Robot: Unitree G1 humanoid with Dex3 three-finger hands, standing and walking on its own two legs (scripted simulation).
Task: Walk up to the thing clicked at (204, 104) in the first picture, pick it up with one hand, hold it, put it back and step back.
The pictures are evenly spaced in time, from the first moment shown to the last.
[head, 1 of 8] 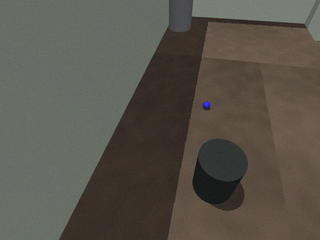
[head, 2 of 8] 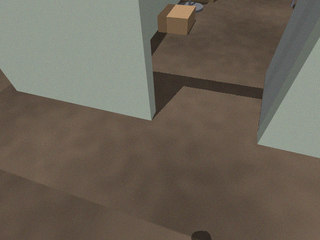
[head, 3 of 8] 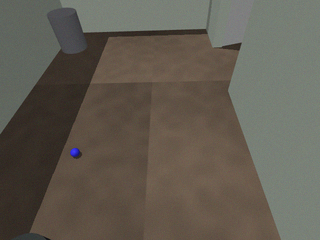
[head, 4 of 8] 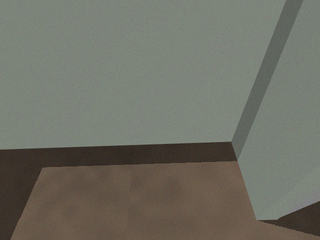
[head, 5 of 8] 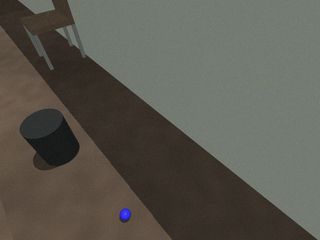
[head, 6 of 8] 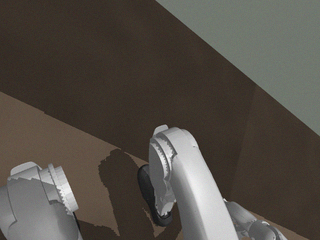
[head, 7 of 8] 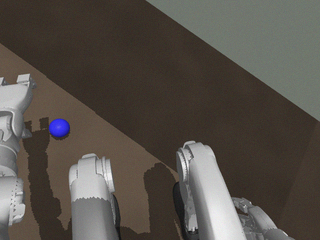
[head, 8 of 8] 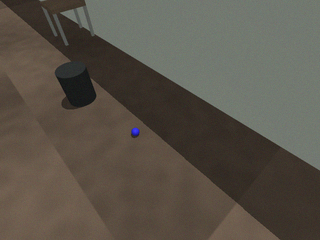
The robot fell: no
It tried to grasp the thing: yes
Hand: left
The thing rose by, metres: 0.69
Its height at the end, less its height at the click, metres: +0.00
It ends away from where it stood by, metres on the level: 0.01
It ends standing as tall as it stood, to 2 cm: yes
